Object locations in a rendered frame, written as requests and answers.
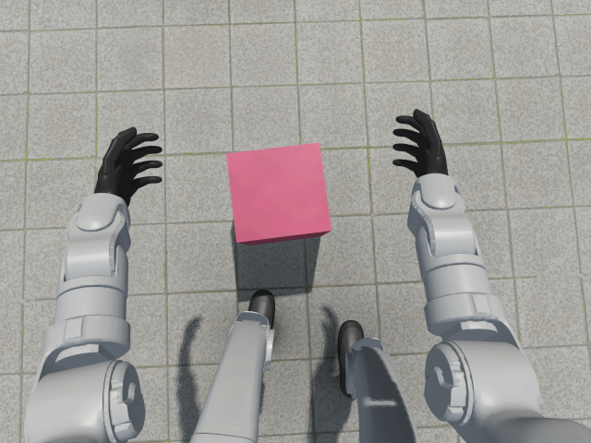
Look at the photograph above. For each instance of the right robot hand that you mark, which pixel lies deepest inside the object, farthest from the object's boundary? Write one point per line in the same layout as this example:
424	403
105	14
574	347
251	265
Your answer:
430	153

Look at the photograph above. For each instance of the carton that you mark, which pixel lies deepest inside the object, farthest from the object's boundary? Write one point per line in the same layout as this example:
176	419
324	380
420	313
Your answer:
278	194

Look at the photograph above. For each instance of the right robot shin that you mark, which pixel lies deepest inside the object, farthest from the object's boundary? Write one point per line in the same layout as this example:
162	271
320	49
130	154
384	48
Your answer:
368	342

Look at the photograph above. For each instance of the left robot hand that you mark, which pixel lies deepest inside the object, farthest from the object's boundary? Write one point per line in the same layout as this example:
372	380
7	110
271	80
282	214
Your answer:
116	176

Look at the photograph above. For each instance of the robot left upper arm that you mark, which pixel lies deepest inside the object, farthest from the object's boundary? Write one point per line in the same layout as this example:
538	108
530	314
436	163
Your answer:
99	403

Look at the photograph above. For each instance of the right robot forearm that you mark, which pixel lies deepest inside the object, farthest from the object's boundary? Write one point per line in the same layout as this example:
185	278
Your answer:
461	305

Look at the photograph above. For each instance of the left robot forearm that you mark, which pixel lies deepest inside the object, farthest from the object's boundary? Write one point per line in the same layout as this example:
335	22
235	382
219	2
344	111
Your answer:
90	324

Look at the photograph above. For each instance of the right robot foot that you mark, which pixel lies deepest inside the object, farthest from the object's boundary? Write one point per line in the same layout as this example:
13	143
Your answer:
349	333

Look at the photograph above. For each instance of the robot right upper arm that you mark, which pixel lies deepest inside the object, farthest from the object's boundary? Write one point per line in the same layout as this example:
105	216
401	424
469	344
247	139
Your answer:
488	392

